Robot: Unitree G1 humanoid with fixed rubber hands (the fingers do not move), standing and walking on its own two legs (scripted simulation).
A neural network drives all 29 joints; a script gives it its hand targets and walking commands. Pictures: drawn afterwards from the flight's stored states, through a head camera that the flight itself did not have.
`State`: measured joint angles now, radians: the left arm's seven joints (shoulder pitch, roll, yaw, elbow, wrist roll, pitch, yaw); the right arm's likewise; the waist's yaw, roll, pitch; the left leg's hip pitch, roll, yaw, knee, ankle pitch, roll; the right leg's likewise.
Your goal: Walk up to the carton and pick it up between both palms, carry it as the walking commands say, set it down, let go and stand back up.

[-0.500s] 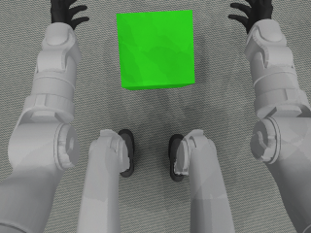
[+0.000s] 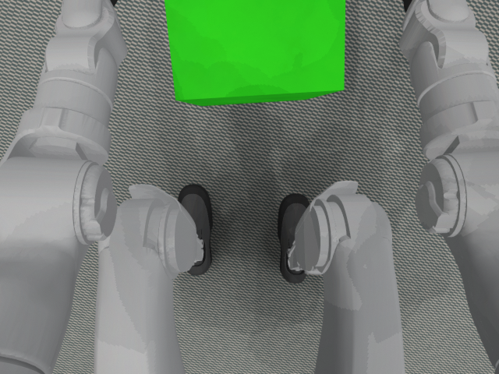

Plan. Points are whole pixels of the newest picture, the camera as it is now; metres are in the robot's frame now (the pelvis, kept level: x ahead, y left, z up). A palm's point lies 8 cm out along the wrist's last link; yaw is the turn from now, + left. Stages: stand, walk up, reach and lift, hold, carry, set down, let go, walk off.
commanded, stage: reach and lift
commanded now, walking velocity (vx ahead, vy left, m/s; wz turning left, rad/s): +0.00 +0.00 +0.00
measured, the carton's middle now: (252, 33) +0.53 -0.01 -0.28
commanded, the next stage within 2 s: none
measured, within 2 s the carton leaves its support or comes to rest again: leaves its support in 1.82 s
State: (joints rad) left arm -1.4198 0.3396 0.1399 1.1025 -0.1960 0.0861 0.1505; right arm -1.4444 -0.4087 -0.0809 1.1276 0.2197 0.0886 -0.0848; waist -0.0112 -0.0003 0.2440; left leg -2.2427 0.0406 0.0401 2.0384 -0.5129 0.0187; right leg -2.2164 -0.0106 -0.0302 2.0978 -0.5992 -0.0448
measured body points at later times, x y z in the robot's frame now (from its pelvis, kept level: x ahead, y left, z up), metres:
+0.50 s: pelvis -0.01 +0.00 -0.04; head +0.37 -0.02 +0.20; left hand +0.57 +0.17 -0.21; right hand +0.56 -0.21 -0.21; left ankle +0.12 +0.12 -0.37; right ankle +0.10 -0.10 -0.37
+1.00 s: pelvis -0.01 +0.00 -0.03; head +0.37 -0.02 +0.20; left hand +0.57 +0.14 -0.21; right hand +0.57 -0.17 -0.21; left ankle +0.12 +0.12 -0.37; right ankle +0.10 -0.10 -0.37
